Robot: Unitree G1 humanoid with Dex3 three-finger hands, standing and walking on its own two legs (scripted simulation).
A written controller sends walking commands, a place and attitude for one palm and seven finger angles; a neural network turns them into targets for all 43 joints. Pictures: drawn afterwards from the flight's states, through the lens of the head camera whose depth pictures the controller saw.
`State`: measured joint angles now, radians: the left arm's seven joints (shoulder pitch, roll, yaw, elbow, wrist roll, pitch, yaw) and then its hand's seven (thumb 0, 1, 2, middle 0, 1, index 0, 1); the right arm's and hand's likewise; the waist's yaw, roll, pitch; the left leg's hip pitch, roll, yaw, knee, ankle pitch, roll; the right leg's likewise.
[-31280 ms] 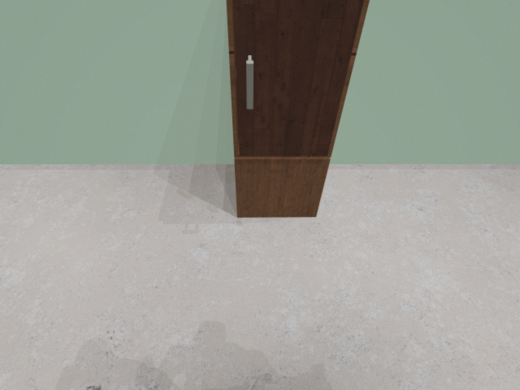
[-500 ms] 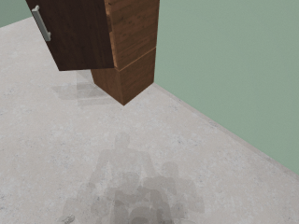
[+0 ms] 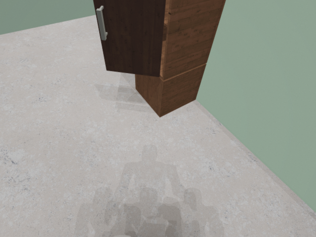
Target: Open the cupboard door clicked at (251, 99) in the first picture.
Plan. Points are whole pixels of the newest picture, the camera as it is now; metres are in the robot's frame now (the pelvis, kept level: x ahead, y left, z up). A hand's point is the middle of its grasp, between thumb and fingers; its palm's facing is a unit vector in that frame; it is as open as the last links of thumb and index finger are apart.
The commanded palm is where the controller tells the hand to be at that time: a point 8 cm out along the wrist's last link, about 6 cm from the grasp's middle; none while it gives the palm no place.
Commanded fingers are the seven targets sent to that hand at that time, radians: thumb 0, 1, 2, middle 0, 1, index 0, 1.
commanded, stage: take the last steps up to it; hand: left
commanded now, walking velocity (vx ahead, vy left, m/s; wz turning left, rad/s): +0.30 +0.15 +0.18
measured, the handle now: (102, 23) +1.05 +0.40 -0.02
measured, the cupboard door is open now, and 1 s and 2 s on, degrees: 49 49 49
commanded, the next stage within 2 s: come to a stop and stand still in 1.24 s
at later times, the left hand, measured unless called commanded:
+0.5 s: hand (87, 199) +0.23 +0.24 -0.17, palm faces +0.00 -0.99 -0.17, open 7.4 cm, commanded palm none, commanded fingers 0.00 0.90 0.90 -0.20 -0.30 -0.20 -0.30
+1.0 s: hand (81, 187) +0.26 +0.27 -0.16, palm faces +0.15 -0.97 -0.21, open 7.2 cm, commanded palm none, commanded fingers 0.00 0.90 0.90 -0.20 -0.30 -0.20 -0.30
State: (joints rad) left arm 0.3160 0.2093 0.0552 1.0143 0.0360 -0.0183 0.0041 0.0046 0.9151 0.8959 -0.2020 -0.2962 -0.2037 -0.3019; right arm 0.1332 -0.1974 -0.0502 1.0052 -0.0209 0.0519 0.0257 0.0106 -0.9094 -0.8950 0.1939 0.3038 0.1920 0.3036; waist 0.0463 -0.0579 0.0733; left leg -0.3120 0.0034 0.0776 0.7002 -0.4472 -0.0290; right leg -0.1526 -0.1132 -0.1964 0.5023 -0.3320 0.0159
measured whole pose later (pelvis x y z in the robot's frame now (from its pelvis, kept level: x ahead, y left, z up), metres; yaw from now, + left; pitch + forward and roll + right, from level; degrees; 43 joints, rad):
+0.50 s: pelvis +0.12 +0.06 +0.00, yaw +2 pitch +1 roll +1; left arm 0.10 0.18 0.04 1.01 0.03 0.01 -0.02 0.01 0.91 0.90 -0.20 -0.30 -0.20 -0.30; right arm 0.47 -0.11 0.00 1.13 -0.03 -0.05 -0.03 0.01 -0.91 -0.89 0.20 0.30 0.20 0.30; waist -0.05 -0.02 0.06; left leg 0.06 -0.11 0.08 0.24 -0.32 0.11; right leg -0.56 -0.09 -0.09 0.87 -0.22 0.00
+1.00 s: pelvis +0.32 +0.09 +0.01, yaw +4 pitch +0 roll +1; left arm 0.36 0.17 0.05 1.11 0.03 -0.07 0.00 -0.01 0.94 0.90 -0.20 -0.30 -0.20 -0.30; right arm 0.12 -0.20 -0.06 1.01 -0.03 -0.01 0.03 0.01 -0.92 -0.90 0.19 0.30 0.19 0.30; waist 0.04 -0.01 0.05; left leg -0.55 0.09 0.05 0.74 -0.17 -0.04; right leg -0.04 -0.04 -0.13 0.35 -0.31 -0.01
